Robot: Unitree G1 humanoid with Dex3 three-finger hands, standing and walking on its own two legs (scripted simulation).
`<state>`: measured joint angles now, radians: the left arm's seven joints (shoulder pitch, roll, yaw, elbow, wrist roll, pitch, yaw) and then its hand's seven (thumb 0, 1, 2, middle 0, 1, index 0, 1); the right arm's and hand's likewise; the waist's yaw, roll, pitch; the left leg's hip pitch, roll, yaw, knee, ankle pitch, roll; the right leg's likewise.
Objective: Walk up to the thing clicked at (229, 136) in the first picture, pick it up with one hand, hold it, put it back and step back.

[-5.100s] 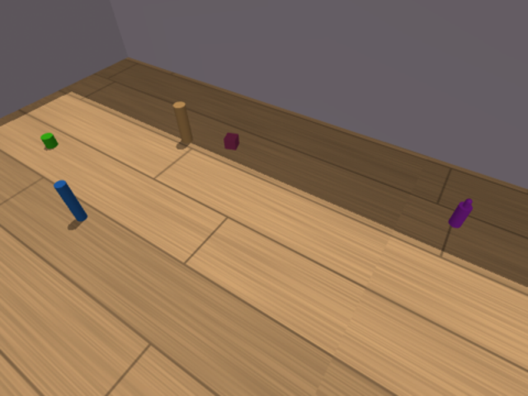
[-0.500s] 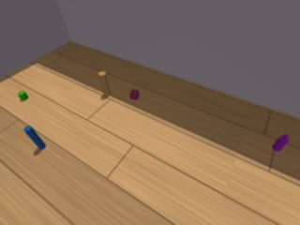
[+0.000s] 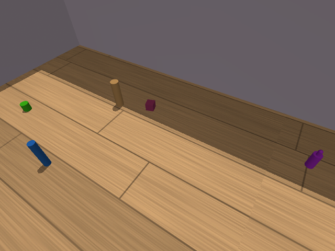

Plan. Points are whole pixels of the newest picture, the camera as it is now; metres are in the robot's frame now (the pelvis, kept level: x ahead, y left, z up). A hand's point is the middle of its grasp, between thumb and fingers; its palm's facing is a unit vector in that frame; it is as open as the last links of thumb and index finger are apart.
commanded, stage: stand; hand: left
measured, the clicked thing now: (150, 105) +1.45 +0.22 -0.75
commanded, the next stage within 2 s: walk up in 0.10 s
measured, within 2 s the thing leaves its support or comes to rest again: neither
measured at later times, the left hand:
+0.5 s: hand out of the picture +0.11 +0.35 -0.17, palm faces -0.02 -0.94 -0.34, open 7.4 cm
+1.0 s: hand (98, 167) +0.44 +0.27 -0.13, palm faces -0.07 -0.93 -0.35, open 7.4 cm
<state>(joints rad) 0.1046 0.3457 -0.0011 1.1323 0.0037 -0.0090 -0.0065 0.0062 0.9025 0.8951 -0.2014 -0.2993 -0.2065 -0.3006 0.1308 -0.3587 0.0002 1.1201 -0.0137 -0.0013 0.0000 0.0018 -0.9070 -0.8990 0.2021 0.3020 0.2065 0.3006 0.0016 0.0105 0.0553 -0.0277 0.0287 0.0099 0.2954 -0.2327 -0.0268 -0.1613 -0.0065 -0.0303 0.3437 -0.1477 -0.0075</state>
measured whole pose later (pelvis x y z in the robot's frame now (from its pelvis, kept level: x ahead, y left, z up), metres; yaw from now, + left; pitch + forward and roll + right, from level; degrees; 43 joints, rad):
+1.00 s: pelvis +0.29 +0.02 -0.02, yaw -3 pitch -3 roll -1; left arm 0.15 0.36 0.04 0.86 -0.01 -0.07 -0.06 0.00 0.90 0.89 -0.20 -0.30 -0.21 -0.30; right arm 0.30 -0.42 -0.06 0.91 0.00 -0.05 0.04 0.01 -0.91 -0.90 0.20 0.30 0.21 0.30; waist -0.01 0.05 0.10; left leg -0.38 0.07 0.00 1.11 -0.38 0.04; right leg -0.26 -0.03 -0.07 0.54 -0.23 -0.02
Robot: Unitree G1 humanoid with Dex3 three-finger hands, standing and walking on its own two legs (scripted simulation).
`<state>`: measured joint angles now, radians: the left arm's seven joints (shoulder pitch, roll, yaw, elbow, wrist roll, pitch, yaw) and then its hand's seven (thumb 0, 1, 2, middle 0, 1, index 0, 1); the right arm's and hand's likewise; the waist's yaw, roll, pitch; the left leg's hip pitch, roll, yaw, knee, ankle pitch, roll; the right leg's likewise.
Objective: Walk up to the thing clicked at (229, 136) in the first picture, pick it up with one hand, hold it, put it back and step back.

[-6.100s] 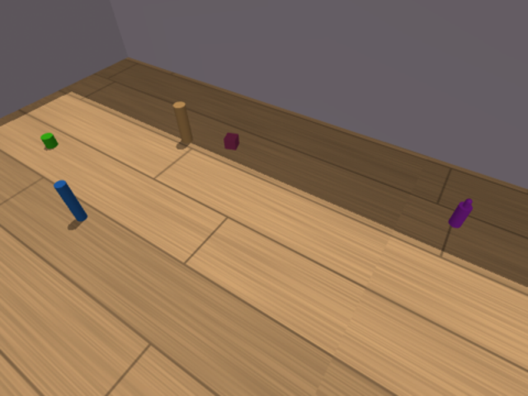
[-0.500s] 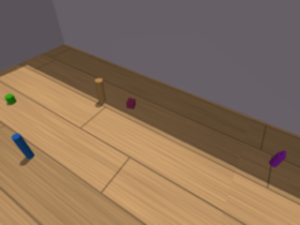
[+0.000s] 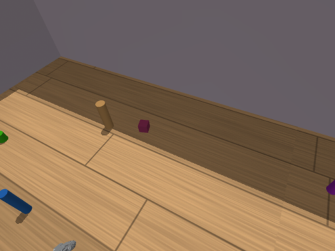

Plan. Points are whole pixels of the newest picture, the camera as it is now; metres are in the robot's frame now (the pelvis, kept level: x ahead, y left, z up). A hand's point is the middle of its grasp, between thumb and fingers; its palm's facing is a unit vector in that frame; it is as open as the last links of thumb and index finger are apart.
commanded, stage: walk up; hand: left
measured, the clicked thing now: (144, 126) +1.15 +0.26 -0.73
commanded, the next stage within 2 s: none
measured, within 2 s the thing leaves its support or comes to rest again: neither
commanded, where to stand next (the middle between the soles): +0.77 +0.00 m, yaw +2 degrees
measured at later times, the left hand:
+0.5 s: hand (73, 209) +0.30 +0.32 -0.14, palm faces -0.10 -0.94 -0.32, open 7.4 cm
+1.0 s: hand (100, 152) +0.49 +0.27 -0.12, palm faces +0.00 -0.93 -0.37, open 7.4 cm
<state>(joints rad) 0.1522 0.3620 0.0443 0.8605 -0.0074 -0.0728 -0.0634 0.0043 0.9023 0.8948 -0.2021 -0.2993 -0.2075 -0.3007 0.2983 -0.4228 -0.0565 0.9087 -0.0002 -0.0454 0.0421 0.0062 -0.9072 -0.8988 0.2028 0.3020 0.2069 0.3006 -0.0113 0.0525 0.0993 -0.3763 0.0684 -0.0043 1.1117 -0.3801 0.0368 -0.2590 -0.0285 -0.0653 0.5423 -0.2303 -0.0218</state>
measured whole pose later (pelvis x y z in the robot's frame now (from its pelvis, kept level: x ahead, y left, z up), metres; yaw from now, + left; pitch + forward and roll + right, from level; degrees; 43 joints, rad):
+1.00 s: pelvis +0.43 +0.00 +0.00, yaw +1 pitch -2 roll -1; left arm 0.29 0.40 0.05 0.83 0.01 -0.07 -0.06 0.01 0.90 0.89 -0.20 -0.30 -0.21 -0.30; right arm 0.28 -0.43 -0.06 0.88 -0.02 -0.05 0.06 0.00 -0.91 -0.90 0.20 0.30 0.21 0.30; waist 0.03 0.04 0.07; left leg -0.49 0.10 0.03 0.73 -0.25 0.00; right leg -0.17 -0.03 -0.12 0.50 -0.29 -0.03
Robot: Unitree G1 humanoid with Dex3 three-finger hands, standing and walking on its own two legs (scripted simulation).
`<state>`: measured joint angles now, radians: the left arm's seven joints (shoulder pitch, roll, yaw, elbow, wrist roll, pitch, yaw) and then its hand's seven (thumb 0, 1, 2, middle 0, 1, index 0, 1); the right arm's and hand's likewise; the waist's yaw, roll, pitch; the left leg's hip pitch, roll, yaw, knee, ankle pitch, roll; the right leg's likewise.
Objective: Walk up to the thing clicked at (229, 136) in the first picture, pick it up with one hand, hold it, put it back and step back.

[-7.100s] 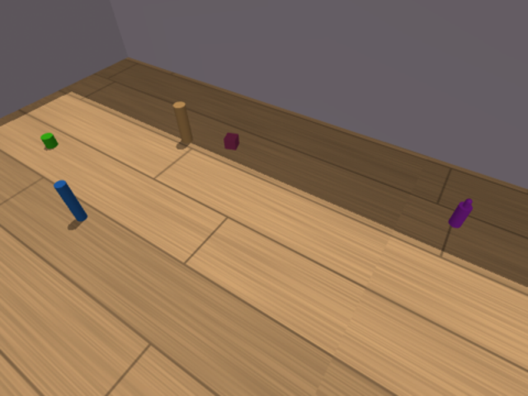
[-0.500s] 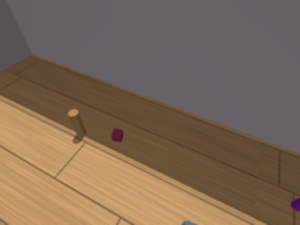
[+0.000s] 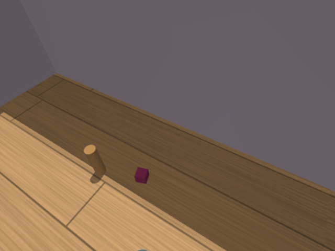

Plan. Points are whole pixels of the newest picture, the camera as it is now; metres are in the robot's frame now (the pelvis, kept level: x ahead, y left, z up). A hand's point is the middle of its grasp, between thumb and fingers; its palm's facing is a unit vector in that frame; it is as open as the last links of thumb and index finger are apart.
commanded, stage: walk up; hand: left
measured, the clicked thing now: (142, 175) +0.72 +0.25 -0.73
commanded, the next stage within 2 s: none
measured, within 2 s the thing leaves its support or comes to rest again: neither
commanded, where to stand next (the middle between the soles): +0.34 +0.00 m, yaw +2 degrees
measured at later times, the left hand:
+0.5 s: hand (84, 229) +0.23 +0.27 -0.14, palm faces -0.06 -0.92 -0.39, open 7.4 cm
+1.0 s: hand (99, 203) +0.32 +0.26 -0.17, palm faces +0.02 -0.93 -0.37, open 7.4 cm
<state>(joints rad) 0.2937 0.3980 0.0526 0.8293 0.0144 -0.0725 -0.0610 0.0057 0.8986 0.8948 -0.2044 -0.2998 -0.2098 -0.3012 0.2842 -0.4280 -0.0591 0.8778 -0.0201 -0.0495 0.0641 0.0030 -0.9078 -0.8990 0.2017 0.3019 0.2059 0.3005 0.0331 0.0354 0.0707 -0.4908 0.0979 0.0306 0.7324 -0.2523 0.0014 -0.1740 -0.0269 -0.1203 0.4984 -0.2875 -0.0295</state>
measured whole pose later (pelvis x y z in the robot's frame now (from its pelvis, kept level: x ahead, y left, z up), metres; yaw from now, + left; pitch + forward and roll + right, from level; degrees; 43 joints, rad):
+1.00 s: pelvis +0.27 -0.01 -0.02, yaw +1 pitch -3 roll +0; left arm 0.22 0.40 0.01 0.92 -0.02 -0.01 0.01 0.01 0.90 0.90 -0.20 -0.30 -0.21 -0.30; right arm 0.12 -0.37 -0.03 0.90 -0.01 -0.01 0.02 0.00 -0.91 -0.90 0.20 0.30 0.21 0.30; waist 0.03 -0.02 0.14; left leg -0.42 0.02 0.05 0.68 -0.20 0.03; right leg -0.33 -0.05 -0.01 0.87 -0.54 -0.02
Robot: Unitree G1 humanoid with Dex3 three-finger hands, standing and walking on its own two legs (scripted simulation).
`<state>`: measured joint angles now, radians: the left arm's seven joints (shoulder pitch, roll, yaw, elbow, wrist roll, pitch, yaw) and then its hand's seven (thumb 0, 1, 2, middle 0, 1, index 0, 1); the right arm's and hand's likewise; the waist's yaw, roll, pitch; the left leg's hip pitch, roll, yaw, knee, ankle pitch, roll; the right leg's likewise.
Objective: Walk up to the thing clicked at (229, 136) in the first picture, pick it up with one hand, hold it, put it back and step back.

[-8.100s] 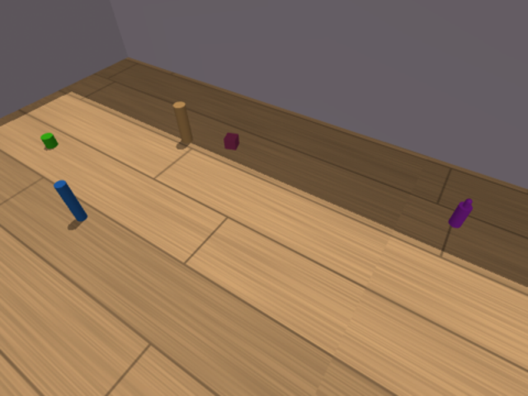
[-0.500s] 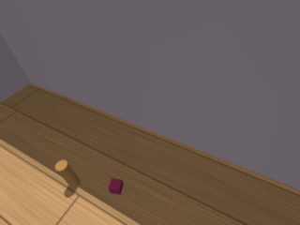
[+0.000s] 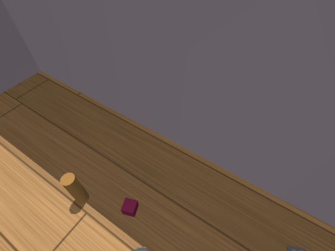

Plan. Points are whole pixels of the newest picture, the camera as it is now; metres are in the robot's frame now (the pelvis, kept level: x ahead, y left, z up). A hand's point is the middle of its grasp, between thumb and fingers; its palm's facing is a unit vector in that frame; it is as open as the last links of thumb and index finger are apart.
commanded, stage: walk up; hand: left
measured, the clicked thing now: (130, 207) +0.46 +0.25 -0.71
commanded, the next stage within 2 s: none
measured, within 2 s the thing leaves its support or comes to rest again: neither
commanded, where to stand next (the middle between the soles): +0.07 +0.01 m, yaw +0 degrees
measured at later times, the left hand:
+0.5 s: hand out of the picture +0.12 +0.25 -0.12, palm faces -0.02 -0.93 -0.37, open 7.4 cm
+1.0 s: hand out of the picture +0.12 +0.26 -0.13, palm faces -0.05 -0.94 -0.33, open 7.4 cm
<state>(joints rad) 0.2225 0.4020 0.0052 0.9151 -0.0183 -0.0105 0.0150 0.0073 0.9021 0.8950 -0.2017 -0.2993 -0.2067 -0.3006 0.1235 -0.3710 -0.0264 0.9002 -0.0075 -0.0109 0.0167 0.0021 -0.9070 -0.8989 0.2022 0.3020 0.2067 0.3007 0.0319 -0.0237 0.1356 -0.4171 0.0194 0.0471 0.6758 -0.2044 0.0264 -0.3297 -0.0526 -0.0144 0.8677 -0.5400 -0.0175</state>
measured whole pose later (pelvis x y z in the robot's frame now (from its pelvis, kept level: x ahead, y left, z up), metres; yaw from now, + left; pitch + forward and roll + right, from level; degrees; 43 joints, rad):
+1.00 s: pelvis +0.04 +0.01 +0.03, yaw -1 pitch -2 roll -1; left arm 0.08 0.35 0.00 1.17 0.01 0.00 -0.01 0.01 0.90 0.90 -0.20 -0.30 -0.21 -0.30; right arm 0.07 -0.35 -0.01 1.17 -0.01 0.00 0.02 0.00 -0.91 -0.90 0.20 0.30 0.21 0.30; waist -0.01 0.00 0.06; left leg -0.22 0.02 0.06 0.34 -0.09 0.01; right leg -0.07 -0.04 -0.02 0.32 -0.21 0.04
